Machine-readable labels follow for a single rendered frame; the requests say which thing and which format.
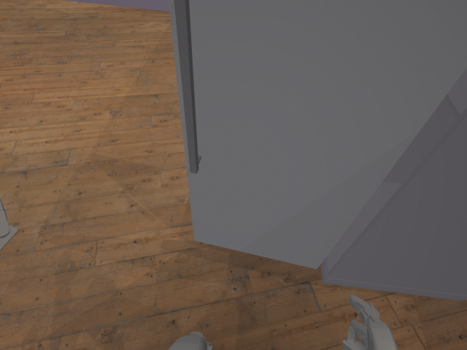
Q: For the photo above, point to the left robot thigh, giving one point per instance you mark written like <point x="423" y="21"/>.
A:
<point x="191" y="342"/>

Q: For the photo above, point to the handle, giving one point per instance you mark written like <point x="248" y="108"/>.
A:
<point x="182" y="14"/>

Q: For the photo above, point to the right robot hand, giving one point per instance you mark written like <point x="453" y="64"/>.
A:
<point x="377" y="335"/>

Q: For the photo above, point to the left robot hand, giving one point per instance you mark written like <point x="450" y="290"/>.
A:
<point x="6" y="230"/>

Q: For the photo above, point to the fridge door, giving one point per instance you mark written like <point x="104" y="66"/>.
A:
<point x="302" y="109"/>

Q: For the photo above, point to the left robot shin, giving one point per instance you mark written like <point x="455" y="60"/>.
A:
<point x="197" y="333"/>

